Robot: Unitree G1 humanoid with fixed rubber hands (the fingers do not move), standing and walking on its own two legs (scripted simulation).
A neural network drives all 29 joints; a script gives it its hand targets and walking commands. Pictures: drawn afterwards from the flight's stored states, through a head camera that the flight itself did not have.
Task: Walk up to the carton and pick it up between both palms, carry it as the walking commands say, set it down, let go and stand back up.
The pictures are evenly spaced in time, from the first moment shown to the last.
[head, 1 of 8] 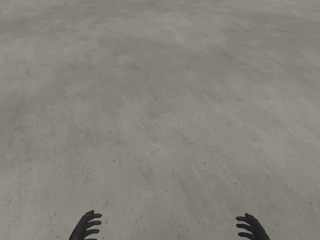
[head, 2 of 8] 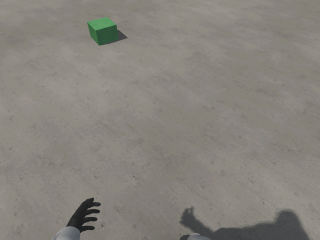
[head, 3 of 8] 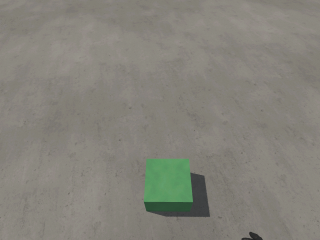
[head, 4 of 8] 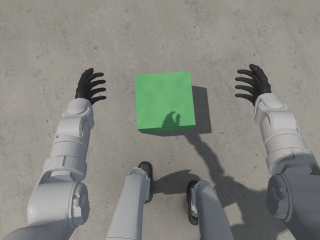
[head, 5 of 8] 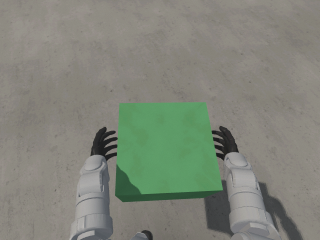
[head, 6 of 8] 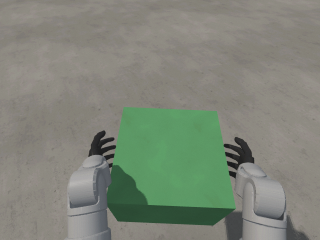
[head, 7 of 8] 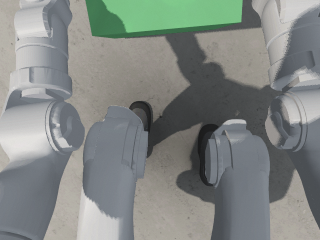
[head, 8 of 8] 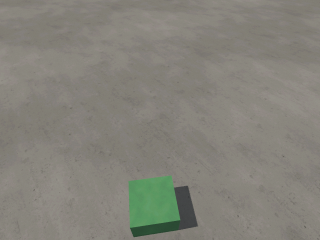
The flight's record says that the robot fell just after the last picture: no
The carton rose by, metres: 0.72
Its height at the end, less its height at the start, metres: +0.00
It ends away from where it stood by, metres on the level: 0.47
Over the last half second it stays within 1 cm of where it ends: yes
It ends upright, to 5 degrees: yes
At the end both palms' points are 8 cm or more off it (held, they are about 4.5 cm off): yes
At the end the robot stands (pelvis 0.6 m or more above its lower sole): yes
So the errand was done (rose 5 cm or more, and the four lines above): yes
